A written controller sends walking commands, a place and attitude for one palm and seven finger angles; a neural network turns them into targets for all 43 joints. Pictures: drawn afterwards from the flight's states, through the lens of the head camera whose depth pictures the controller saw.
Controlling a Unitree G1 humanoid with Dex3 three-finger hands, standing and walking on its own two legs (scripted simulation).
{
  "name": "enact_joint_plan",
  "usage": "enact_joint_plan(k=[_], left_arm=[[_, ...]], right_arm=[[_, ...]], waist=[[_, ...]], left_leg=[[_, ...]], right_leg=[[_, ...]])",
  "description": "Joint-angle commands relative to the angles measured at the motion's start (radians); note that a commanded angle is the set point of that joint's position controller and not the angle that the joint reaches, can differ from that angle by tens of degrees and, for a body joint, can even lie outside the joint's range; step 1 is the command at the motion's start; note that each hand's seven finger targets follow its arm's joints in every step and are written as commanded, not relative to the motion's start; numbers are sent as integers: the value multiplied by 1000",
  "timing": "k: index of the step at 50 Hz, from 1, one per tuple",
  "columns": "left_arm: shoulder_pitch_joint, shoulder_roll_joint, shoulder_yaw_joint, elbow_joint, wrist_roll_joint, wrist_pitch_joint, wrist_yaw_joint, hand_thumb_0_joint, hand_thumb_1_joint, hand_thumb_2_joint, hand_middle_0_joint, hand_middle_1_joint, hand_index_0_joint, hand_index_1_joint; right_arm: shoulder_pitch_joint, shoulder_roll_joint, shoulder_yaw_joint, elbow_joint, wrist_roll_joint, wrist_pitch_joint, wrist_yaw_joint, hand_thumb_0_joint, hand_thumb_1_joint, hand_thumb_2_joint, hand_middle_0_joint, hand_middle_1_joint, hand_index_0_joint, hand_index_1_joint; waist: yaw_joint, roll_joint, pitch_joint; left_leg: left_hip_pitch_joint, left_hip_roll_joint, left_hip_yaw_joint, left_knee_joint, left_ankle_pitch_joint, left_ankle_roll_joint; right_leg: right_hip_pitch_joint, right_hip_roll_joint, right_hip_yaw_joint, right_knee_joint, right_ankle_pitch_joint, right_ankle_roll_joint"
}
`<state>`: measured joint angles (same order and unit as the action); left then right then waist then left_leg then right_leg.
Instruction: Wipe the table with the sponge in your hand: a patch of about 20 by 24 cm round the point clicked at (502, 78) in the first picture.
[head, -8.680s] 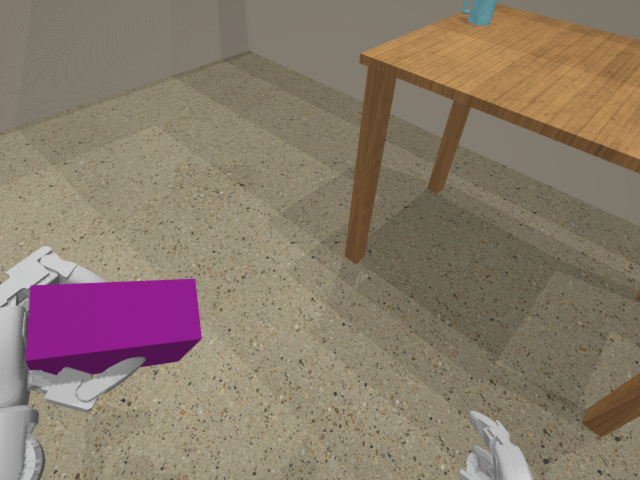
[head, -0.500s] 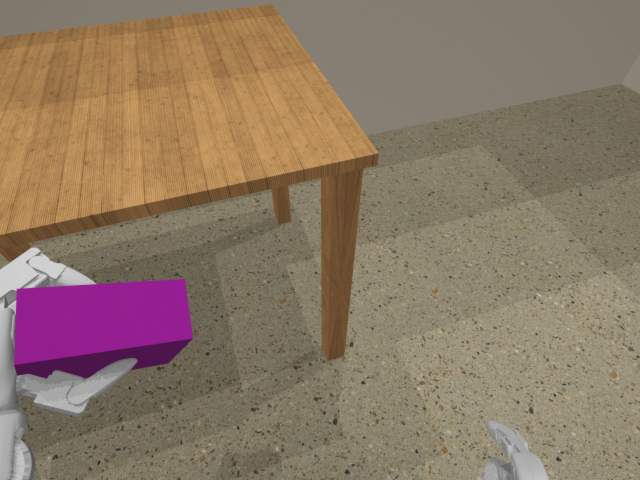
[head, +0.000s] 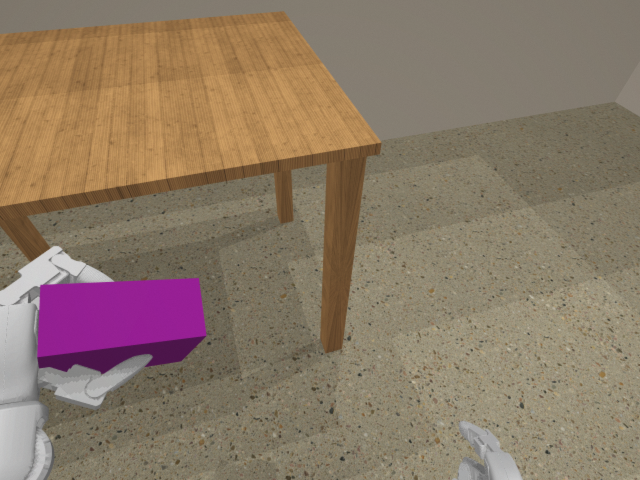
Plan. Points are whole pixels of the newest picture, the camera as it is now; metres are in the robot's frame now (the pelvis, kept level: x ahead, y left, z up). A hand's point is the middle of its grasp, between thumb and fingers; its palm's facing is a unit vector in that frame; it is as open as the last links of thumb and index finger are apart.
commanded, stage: come to a stop and stand still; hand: left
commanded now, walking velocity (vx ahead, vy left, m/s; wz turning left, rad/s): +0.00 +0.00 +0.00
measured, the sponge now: (146, 326) +0.23 +0.20 +0.13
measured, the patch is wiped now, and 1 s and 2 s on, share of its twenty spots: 0.00 0.00 0.00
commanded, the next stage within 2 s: look again from close up in 0.54 s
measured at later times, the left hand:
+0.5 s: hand (56, 355) +0.19 +0.26 +0.15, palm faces +0.39 -0.83 -0.39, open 9.8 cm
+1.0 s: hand (26, 362) +0.18 +0.29 +0.14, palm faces +0.34 -0.87 -0.35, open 9.8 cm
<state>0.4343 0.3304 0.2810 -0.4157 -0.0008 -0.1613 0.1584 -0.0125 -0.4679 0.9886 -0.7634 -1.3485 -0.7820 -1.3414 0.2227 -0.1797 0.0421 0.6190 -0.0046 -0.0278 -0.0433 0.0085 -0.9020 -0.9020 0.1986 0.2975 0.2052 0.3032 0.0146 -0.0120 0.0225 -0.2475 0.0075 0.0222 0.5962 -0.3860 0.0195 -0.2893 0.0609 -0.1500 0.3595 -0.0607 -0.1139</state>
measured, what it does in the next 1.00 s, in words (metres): shifts its weight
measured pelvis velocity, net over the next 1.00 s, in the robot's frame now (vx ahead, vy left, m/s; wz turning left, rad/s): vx -0.03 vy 0.05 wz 0.03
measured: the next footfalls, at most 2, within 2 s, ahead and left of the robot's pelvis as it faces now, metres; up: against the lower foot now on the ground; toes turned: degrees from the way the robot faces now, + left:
right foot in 1.60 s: +0.15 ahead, +0.04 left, +0.00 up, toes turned -6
left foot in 1.82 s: +0.20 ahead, +0.39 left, +0.00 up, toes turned -3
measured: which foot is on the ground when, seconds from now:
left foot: down 0.00-1.00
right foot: down 0.00-1.00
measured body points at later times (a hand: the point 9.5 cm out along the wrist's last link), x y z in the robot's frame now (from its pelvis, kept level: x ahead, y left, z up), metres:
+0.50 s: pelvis -0.03 +0.02 +0.00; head -0.02 +0.02 +0.44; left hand +0.16 +0.30 +0.17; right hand +0.13 -0.20 -0.10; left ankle +0.00 +0.13 -0.73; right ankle +0.10 -0.04 -0.73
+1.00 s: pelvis -0.03 +0.05 +0.00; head -0.03 +0.07 +0.45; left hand +0.16 +0.33 +0.16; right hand +0.14 -0.16 -0.07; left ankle +0.00 +0.13 -0.74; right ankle +0.09 -0.03 -0.73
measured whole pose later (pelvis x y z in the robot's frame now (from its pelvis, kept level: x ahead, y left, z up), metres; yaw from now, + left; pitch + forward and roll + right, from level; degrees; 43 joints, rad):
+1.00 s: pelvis -0.03 +0.05 +0.00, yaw +2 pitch -5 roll +0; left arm 0.38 0.35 0.28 -0.36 0.00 -0.24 0.07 -0.01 -0.47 0.99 -0.77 -1.35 -0.79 -1.34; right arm 0.28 -0.18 0.05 0.59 0.00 -0.17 -0.02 0.01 -0.90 -0.90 0.20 0.30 0.20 0.30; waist 0.04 -0.06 0.08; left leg -0.21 -0.03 0.07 0.52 -0.26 0.05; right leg -0.32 0.05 -0.03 0.48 -0.20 -0.03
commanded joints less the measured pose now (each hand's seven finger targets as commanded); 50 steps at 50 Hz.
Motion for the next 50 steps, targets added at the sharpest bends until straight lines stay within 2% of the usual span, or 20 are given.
enact_joint_plan(k=[1, 5, 11, 15, 19, 21, 24, 27, 31, 32, 33, 34, 35, 36, 38, 41, 42, 44, 46, 50], left_arm=[[-72, 222, 150, -301, -15, -76, 26, 0, 100, 1300, -1200, -1600, -1200, -1600], [-25, 226, 169, -308, -12, -90, 32, 0, 100, 1300, -1200, -1600, -1200, -1600], [-7, 175, 156, -173, -17, -75, 7, 0, 100, 1300, -1200, -1600, -1200, -1600], [-32, 158, 126, -128, -2, -68, -4, 0, 100, 1300, -1200, -1600, -1200, -1600], [-127, 197, 129, -215, 4, -78, 1, 0, 100, 1300, -1200, -1600, -1200, -1600], [-173, 236, 154, -301, 6, -87, 12, 0, 100, 1300, -1200, -1600, -1200, -1600], [-77, 234, 172, -325, -4, -98, 24, 0, 100, 1300, -1200, -1600, -1200, -1600], [-2, 215, 177, -317, -5, -102, 24, 0, 100, 1300, -1200, -1600, -1200, -1600], [-9, 176, 167, -211, -11, -95, 14, 0, 100, 1300, -1200, -1600, -1200, -1600], [-1094, 1021, 743, -498, 120, -199, -7, 0, 100, 1300, -1200, -1600, -1200, -1600], [-570, 419, 334, 107, 9, -150, -60, 0, 100, 1300, -1200, -1600, -1200, -1600], [-359, 398, 333, 62, -8, -156, -66, 0, 100, 1300, -1200, -1600, -1200, -1600], [-259, 265, 207, 182, -34, -130, -88, 0, 100, 1300, -1200, -1600, -1200, -1600], [-169, 130, 106, 190, -71, -139, -103, 0, 100, 1300, -1200, -1600, -1200, -1600], [-105, 94, 50, 66, -72, -156, -98, 0, 100, 1300, -1200, -1600, -1200, -1600], [-183, 123, 36, -86, -46, -154, -75, 0, 100, 1300, -1200, -1600, -1200, -1600], [-232, 178, 73, -145, -37, -152, -65, 0, 100, 1300, -1200, -1600, -1200, -1600], [-260, 267, 179, -187, -31, -151, -52, 0, 100, 1300, -1200, -1600, -1200, -1600], [-318, 383, 293, -278, -22, -168, -38, 0, 100, 1300, -1200, -1600, -1200, -1600], [-307, 276, 238, -281, -18, -186, -45, 0, 100, 1300, -1200, -1600, -1200, -1600]], right_arm=[[-84, -112, -46, -163, -13, -44, -9, 0, -900, -900, 200, 300, 200, 300], [-83, -127, -53, -182, -6, -47, -15, 0, -900, -900, 200, 300, 200, 300], [-84, -141, -72, -175, 7, -64, -21, 0, -900, -900, 200, 300, 200, 300], [-89, -146, -69, -165, 14, -71, -19, 0, -900, -900, 200, 300, 200, 300], [-83, -139, -71, -152, 2, -82, -17, 0, -900, -900, 200, 300, 200, 300], [-84, -134, -70, -145, -3, -88, -13, 0, -900, -900, 200, 300, 200, 300], [-77, -121, -63, -148, -13, -93, -15, 0, -900, -900, 200, 300, 200, 300], [-79, -128, -60, -168, -10, -82, -15, 0, -900, -900, 200, 300, 200, 300], [-80, -135, -67, -170, 1, -78, -20, 0, -900, -900, 200, 300, 200, 300], [104, -180, -79, -139, -28, -158, -25, 0, -900, -900, 200, 300, 200, 300], [4, -67, -52, -121, 2, -139, -22, 0, -900, -900, 200, 300, 200, 300], [28, -106, -72, -164, 9, -152, -20, 0, -900, -900, 200, 300, 200, 300], [-13, -136, -68, -163, 7, -157, -15, 0, -900, -900, 200, 300, 200, 300], [-33, -116, -68, -195, 30, -172, -1, 0, -900, -900, 200, 300, 200, 300], [-6, -138, -63, -187, 36, -177, 23, 0, -900, -900, 200, 300, 200, 300], [-28, -131, -57, -200, 49, -188, 43, 0, -900, -900, 200, 300, 200, 300], [-42, -136, -59, -211, 41, -193, 38, 0, -900, -900, 200, 300, 200, 300], [-55, -141, -60, -217, 25, -204, 25, 0, -900, -900, 200, 300, 200, 300], [-65, -143, -55, -219, 8, -208, 18, 0, -900, -900, 200, 300, 200, 300], [-75, -120, -48, -217, 4, -220, 28, 0, -900, -900, 200, 300, 200, 300]], waist=[[-14, 71, -133], [-2, 138, -68], [-7, 118, -63], [-8, 19, 1], [-14, -79, -32], [-19, -44, -80], [-8, 41, -121], [-3, 134, -74], [-9, 106, -45], [9, -17, 14], [-15, 15, -212], [49, -34, -115], [31, 10, -114], [46, 97, -90], [45, 175, -15], [36, -61, -1], [32, -148, -33], [33, -208, -67], [30, -55, -60], [28, 227, -58]], left_leg=[[38, -3, -6, -149, 26, 1], [-214, 103, -134, -336, -178, 48], [-265, 147, -124, -342, -112, 37], [-308, 111, -103, -274, -176, 34], [-138, 31, -55, -87, -90, 16], [-39, 11, -37, -24, -25, 8], [-4, 24, -59, -136, -8, 17], [-184, 93, -143, -312, -177, 32], [-288, 135, -156, -348, -191, 30], [-205, 69, 14, -153, 118, 19], [-70, 24, -16, -91, 172, 23], [-28, 21, -11, -52, 95, 8], [-3, 2, -8, -118, -2, 11], [7, 6, 5, -183, -62, 22], [-200, 59, -53, -291, -233, 50], [-201, 54, -45, -250, -131, 41], [-163, 49, -59, -240, -88, 35], [-104, 35, -50, -217, -73, 30], [-84, 23, -50, -224, -130, 31], [-231, 72, -98, -348, -242, 45]], right_leg=[[75, -258, 293, -194, -491, 64], [233, -141, 252, -67, -439, 131], [289, -95, 176, 83, -194, 128], [217, -127, 247, 9, -335, 122], [46, -232, 391, -153, -551, 76], [5, -281, 416, -184, -556, 49], [59, -234, 339, -123, -476, 57], [160, -140, 266, -25, -464, 94], [238, -97, 207, 65, -282, 115], [90, -110, 254, -18, -156, 230], [148, -189, 227, 0, -160, 123], [81, -181, 370, -111, -170, 146], [64, -195, 351, -118, -339, 115], [39, -183, 324, -102, -459, 112], [138, -121, 281, 35, -437, 133], [156, -108, 291, 25, -387, 141], [155, -108, 270, 15, -369, 126], [121, -122, 285, -28, -429, 111], [61, -140, 337, -59, -537, 94], [243, -80, 269, 89, -341, 98]])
